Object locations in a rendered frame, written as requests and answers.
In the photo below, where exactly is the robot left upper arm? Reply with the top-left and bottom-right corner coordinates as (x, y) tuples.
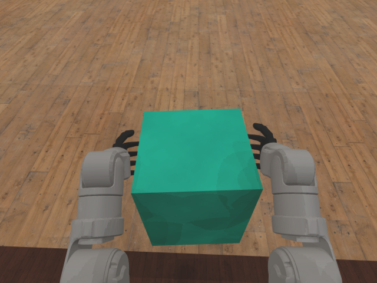
(61, 248), (130, 283)

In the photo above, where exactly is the left robot hand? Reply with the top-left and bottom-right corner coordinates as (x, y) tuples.
(113, 130), (139, 175)

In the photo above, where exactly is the right robot hand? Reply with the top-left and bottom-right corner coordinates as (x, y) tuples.
(247, 123), (277, 169)

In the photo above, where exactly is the robot right upper arm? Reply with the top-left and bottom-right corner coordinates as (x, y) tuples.
(268, 246), (342, 283)

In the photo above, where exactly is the right robot forearm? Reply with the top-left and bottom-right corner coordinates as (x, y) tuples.
(260, 143), (342, 281)

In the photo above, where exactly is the left robot forearm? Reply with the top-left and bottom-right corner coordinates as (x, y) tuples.
(60, 147), (131, 283)

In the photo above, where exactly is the carton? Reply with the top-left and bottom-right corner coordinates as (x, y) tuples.
(131, 108), (263, 246)

